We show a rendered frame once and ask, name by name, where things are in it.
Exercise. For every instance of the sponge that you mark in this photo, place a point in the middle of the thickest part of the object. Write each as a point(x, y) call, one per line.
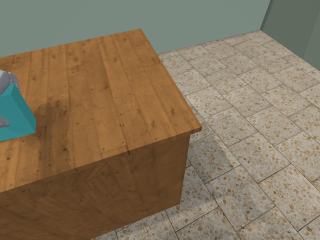
point(15, 110)

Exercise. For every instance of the left robot hand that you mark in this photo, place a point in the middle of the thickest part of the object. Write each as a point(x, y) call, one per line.
point(6, 79)

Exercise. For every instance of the table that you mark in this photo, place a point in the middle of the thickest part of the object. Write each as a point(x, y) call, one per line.
point(110, 145)

